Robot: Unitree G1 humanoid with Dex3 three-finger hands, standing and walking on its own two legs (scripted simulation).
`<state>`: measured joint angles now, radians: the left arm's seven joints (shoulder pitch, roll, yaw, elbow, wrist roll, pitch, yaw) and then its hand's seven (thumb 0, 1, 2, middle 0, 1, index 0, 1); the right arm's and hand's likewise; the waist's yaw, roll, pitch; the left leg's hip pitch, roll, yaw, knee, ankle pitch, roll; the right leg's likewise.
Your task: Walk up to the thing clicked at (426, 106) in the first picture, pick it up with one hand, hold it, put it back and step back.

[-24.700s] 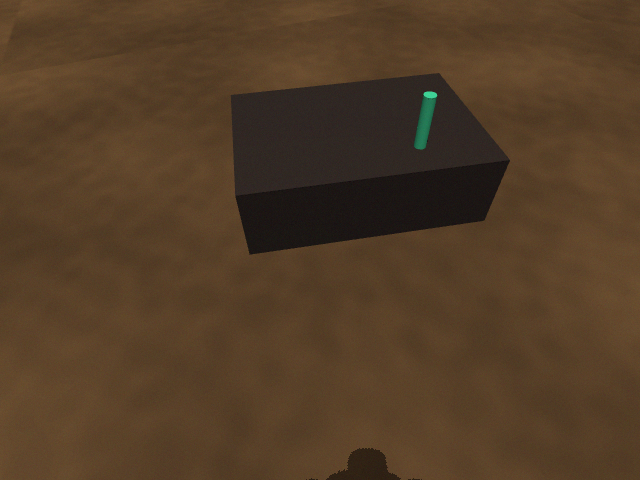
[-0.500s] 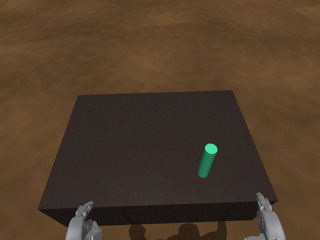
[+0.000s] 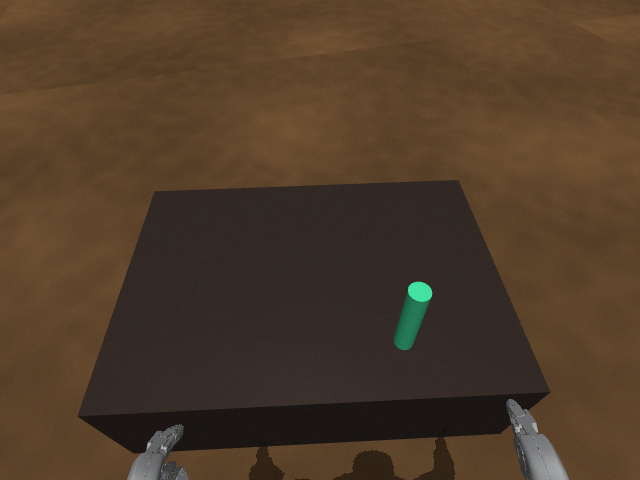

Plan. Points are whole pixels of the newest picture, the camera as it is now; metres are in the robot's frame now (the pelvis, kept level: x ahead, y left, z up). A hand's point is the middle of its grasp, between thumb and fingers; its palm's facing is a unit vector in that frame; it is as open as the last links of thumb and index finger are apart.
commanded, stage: home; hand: right
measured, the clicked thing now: (410, 318) +0.51 -0.18 -0.30
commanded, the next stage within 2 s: stand in 1.40 s
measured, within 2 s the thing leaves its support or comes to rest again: neither
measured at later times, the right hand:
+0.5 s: hand out of the picture +0.04 -0.26 -0.11, palm faces +0.01 +0.93 -0.37, open 17.4 cm
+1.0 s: hand out of the picture +0.03 -0.25 -0.11, palm faces -0.01 +0.93 -0.36, open 17.4 cm
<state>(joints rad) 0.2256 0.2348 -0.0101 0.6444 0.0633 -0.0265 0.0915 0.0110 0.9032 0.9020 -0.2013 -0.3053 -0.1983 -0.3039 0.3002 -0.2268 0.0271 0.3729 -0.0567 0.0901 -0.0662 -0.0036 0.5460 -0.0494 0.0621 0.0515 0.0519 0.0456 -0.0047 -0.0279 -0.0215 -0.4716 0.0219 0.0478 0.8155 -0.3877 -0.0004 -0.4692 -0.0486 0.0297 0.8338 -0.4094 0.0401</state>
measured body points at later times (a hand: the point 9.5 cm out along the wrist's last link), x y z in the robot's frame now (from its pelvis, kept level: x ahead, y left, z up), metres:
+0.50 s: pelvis +0.00 -0.01 +0.04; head -0.02 +0.01 +0.49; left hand +0.06 +0.27 -0.10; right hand +0.04 -0.31 -0.09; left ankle +0.02 +0.12 -0.70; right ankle +0.01 -0.14 -0.70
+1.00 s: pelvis -0.01 +0.00 +0.04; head -0.02 +0.01 +0.49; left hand +0.05 +0.29 -0.11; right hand +0.03 -0.30 -0.09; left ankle +0.02 +0.12 -0.70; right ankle +0.01 -0.14 -0.70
